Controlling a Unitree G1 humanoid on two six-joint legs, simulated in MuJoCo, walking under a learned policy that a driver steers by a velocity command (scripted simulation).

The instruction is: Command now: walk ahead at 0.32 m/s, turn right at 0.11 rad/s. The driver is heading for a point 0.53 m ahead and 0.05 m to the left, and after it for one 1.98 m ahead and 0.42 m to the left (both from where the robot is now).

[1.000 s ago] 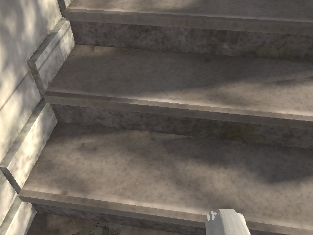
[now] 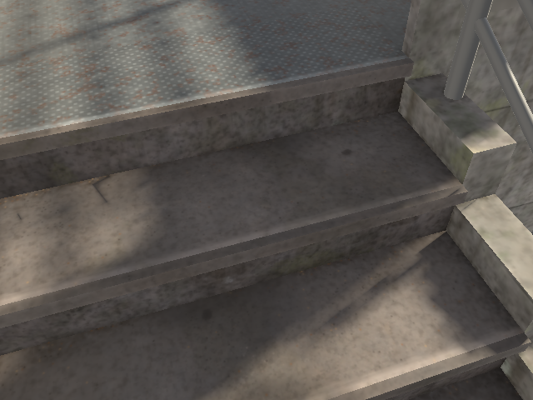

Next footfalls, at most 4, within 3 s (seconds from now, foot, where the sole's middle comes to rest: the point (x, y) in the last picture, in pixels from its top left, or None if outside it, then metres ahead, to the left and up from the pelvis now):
0.18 right None -0.05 -0.15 -0.91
0.52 left None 0.20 0.04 -0.74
1.14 right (335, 344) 0.59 -0.15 -0.56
1.70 left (222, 363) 0.57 0.10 -0.56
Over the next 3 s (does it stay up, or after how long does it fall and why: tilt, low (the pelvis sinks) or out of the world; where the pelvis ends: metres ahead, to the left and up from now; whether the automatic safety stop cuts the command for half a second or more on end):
stays up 1.19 0.33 0.55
